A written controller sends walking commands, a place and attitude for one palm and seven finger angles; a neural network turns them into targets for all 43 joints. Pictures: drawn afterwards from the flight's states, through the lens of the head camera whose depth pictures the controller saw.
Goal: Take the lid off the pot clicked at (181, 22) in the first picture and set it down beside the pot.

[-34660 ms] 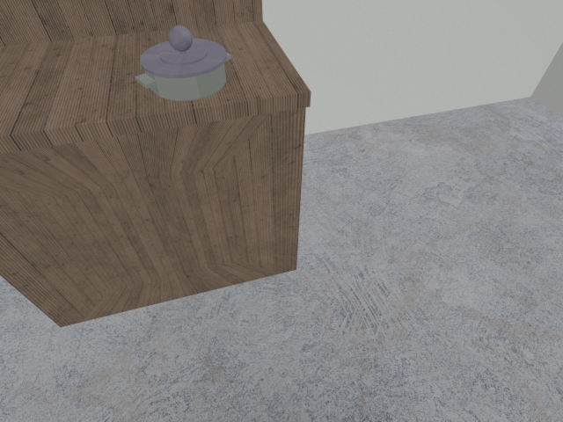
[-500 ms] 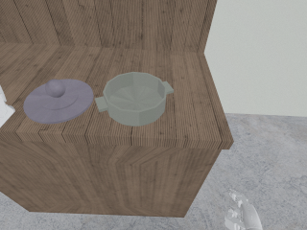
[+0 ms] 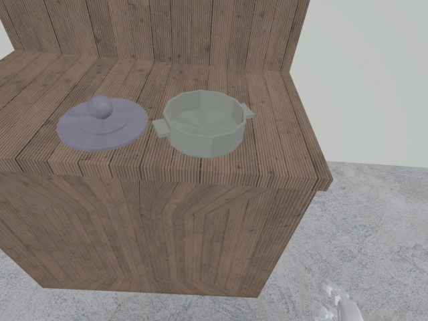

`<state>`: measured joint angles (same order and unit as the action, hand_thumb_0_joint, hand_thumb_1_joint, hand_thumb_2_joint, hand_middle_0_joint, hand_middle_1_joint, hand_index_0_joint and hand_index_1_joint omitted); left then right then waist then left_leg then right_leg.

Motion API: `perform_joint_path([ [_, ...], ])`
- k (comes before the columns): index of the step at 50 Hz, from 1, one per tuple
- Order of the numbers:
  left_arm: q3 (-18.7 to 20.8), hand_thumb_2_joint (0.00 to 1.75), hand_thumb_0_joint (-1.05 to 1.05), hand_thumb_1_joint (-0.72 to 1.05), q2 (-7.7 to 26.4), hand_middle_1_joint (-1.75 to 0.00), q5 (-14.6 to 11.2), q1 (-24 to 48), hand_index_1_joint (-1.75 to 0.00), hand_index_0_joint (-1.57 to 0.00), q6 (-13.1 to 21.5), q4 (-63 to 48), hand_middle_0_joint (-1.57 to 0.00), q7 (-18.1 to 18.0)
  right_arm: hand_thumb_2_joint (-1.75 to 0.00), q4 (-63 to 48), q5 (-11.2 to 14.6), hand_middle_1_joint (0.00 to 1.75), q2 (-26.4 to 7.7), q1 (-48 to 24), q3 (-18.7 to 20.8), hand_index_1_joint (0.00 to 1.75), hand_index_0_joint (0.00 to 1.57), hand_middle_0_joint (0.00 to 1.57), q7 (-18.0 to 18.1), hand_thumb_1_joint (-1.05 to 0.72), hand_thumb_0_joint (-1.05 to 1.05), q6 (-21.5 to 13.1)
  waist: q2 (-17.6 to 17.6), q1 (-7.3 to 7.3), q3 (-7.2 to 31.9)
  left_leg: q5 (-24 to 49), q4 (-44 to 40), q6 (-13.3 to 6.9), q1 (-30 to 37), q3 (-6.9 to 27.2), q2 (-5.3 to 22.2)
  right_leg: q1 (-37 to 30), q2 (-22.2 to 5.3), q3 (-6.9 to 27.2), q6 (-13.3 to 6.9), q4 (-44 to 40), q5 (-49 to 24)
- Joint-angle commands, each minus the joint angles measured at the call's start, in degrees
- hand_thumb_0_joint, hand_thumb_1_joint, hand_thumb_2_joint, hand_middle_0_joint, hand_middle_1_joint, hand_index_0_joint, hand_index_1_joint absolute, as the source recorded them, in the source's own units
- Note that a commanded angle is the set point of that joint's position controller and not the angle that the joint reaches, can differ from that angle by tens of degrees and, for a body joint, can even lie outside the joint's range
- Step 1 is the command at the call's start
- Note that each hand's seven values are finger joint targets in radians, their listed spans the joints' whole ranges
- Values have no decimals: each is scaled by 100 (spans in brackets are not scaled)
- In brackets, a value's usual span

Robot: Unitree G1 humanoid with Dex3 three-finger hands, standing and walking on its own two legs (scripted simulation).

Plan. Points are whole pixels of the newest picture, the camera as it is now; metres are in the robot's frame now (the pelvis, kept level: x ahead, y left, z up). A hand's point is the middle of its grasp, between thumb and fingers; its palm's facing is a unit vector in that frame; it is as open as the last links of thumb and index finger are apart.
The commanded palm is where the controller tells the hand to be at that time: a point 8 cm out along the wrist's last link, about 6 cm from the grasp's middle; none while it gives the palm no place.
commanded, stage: step back with the hand held close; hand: left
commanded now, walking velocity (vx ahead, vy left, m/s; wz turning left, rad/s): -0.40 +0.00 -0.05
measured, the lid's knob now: (100, 106) +0.52 +0.29 +0.14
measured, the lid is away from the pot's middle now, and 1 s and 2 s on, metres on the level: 0.24 0.24 0.24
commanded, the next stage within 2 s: stop stepping back and stand still in 0.50 s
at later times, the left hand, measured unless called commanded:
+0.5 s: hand out of the picture +0.09 +0.24 +0.34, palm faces +0.44 -0.87 -0.21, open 7.4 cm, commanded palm +0.04 +0.30 +0.31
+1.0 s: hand out of the picture -0.08 +0.35 +0.35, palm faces +0.60 -0.80 -0.05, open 7.4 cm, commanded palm -0.12 +0.34 +0.31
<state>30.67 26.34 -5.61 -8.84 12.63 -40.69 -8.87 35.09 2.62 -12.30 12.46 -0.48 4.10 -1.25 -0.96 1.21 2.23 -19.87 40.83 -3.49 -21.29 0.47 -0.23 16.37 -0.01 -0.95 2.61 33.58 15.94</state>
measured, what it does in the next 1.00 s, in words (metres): walks backwards: right foot, then left foot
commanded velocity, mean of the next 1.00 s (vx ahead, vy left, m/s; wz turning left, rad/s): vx -0.10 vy -0.02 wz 0.03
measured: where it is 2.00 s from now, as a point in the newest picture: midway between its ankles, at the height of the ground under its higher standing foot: outside the picture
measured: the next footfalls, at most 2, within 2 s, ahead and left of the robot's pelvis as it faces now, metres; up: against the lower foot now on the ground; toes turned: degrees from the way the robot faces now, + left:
right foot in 0.34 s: -0.12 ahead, -0.14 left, +0.00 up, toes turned -5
left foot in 0.52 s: -0.06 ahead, +0.13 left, +0.00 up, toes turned -5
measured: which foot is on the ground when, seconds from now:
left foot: down 0.00-0.34, up 0.36-0.50, down 0.52-0.84, up 0.86-1.00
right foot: down 0.00-0.00, up 0.02-0.32, down 0.34-0.52, up 0.54-0.82, down 0.84-1.00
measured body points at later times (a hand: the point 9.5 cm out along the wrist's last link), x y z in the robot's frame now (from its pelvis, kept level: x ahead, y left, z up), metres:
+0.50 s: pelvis -0.11 +0.04 +0.01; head -0.14 +0.07 +0.46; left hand +0.06 +0.29 +0.35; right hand +0.03 -0.22 -0.05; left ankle -0.09 +0.13 -0.71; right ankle -0.16 -0.14 -0.72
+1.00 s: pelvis -0.26 +0.07 +0.02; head -0.35 +0.09 +0.46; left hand -0.12 +0.39 +0.35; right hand -0.11 -0.16 -0.05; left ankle -0.25 +0.19 -0.66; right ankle -0.30 -0.05 -0.72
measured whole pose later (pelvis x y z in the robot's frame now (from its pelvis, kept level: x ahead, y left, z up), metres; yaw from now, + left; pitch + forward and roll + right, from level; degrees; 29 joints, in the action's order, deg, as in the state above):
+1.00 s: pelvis -0.26 +0.07 +0.02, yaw -3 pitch -2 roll +0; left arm 31.5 26.2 -5.6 -2.8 9.9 -27.5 -8.0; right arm 37.5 2.0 -10.5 15.3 -1.5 3.2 0.4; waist 3.0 -2.9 10.3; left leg -23.7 57.7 -1.3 -25.4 -2.2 2.0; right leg 7.7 -2.2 -5.1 -2.0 26.9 18.2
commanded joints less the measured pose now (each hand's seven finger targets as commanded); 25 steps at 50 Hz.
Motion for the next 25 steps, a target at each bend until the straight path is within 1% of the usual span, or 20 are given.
perform_joint_path([
  [1,468,90,0,90,1229,-30,-56,349,-30,-20,111,-938,-20,62,-90,-1298,-149,30,-707,-719,183,30,20,20,-1,-90,0,-399,-1554,-54,1,2527,-2459,-338,223,1800,1526,650,271,196,-254,1438,864],
  [2,600,90,0,90,1351,-30,-59,258,-30,-20,214,-1387,-20,76,-90,-1273,-207,30,-728,-776,230,30,20,20,-35,-90,0,-469,-1576,-95,315,2247,-2681,-411,406,2118,1742,805,309,434,-251,2205,1464],
  [3,757,90,0,90,1358,-30,-86,45,-30,-20,237,-1487,-20,68,-90,-1230,-239,30,-679,-704,261,30,20,20,-74,-90,0,-530,-1240,-88,507,1616,-2748,-538,265,2149,1872,809,269,624,-246,2680,1493],
  [5,764,90,0,90,1294,-30,-69,-671,-30,-20,179,-1975,-20,59,-90,-1226,-176,30,-661,-643,332,30,20,20,-181,-90,0,-564,-743,-140,971,2686,-2319,-587,1012,1521,1653,826,205,525,-218,2115,1238],
  [7,866,90,0,90,1383,-30,-74,-1170,-30,-20,158,-2640,-20,-7,-90,-1261,-103,30,-646,-727,328,30,20,20,-243,-90,0,-567,-888,-209,1539,3187,-2103,-370,1576,1057,1446,540,179,207,-204,1222,1072],
  [9,949,90,0,90,1397,-30,-97,-1483,-30,-20,152,-2745,-20,-35,-90,-1202,-146,30,-577,-791,274,30,20,20,-256,-90,0,-573,-1253,-232,1556,2817,-2213,-240,1420,1032,1411,212,172,113,-247,472,887],
  [11,1044,90,0,90,1483,-30,-106,-1283,-30,-20,209,-2717,-20,-70,-90,-1128,-218,30,-630,-801,311,30,20,20,-213,-90,0,-588,-1639,-222,1557,2499,-2300,-64,1285,897,1394,-162,175,-14,-313,-234,656],
  [13,1015,90,0,90,1461,-30,-144,-994,-30,-20,275,-2131,-20,-89,-90,-956,-268,30,-661,-671,344,30,20,20,-145,-90,0,-563,-1527,-143,1536,2587,-2159,136,1317,865,1407,-393,103,-40,-398,-961,328],
  [14,1007,90,0,90,1486,-30,-172,-747,-30,-20,309,-1413,-20,-92,-90,-866,-267,30,-661,-561,367,30,20,20,-112,-90,0,-506,-1255,-104,1580,2458,-1911,266,1405,831,1373,-486,-32,20,-499,-1371,112],
  [15,927,90,0,90,1501,-30,-185,-385,-30,-20,357,-998,-20,-94,-90,-795,-228,30,-642,-452,398,30,20,20,-75,-90,0,-425,-749,-33,1587,1918,-1252,402,1580,681,1230,-325,-518,370,-730,-1844,-284],
  [16,864,90,0,90,1600,-30,-190,-45,-30,-20,399,-745,-20,-111,-90,-703,-176,30,-603,-335,413,30,20,20,-25,-90,0,-321,273,111,1464,974,-129,545,1733,474,852,226,-1340,1146,-1097,-2001,-1054],
  [17,785,90,0,90,1606,-30,-216,124,-30,-20,419,-848,-20,-145,-90,-609,-147,30,-519,-239,389,30,20,20,0,-90,0,-277,920,212,1395,352,897,605,1793,384,516,815,-2068,1595,-1288,-2110,-1765],
  [18,769,90,0,90,1698,-30,-180,451,-30,-20,416,-897,-20,-162,-90,-709,-125,30,-541,-354,323,30,20,20,21,-90,0,-313,1095,96,733,-236,1519,585,1105,195,382,896,-2147,1195,-1171,-2008,-2627],
  [19,609,90,0,90,1550,-30,-134,562,-30,-20,289,-613,-20,-79,-90,-678,17,30,-592,-535,384,30,20,20,56,-90,0,-304,1700,106,543,-374,2078,528,711,305,286,791,-1941,755,-1121,-1799,-2867],
  [20,459,90,0,90,1411,-30,-109,555,-30,-20,127,-403,-20,11,-90,-828,60,30,-580,-725,336,30,20,20,48,-90,0,-297,2102,121,212,-425,2000,466,153,369,310,523,-1818,590,-1039,-1531,-3508],
  [21,326,90,0,90,1263,-30,-81,569,-30,-20,9,-84,-20,77,-90,-920,40,30,-559,-885,257,30,20,20,37,-90,0,-288,2021,129,-178,-357,1488,399,-136,334,381,364,-1788,484,-947,-1268,-3893],
  [22,128,90,0,90,1093,-30,-52,693,-30,-20,-52,127,-20,141,-90,-947,24,30,-556,-1065,184,30,20,20,26,-90,0,-269,1543,110,-525,-159,775,347,-188,231,313,354,-1681,341,-864,-978,-4014],
  [23,156,90,0,90,1158,-30,-26,646,-30,-20,-68,294,-20,133,-90,-935,-28,30,-664,-1024,180,30,20,20,53,-90,0,-248,888,123,-743,222,8,337,-121,160,312,299,-1529,290,-763,-749,-3919],
  [24,71,90,0,90,1153,-30,-45,746,-30,-20,-52,170,-20,123,-90,-941,-55,30,-784,-1021,189,30,20,20,68,-90,0,-222,145,136,-774,1248,-916,274,54,279,413,305,-1229,238,-599,-370,-3488],
  [25,141,90,0,90,1244,-30,-58,763,-30,-20,4,-126,-20,113,-90,-1010,-95,30,-965,-984,242,30,20,20,82,-90,0,-213,-906,90,-640,2736,-1730,9,180,943,942,427,-523,66,-320,322,-2367],
])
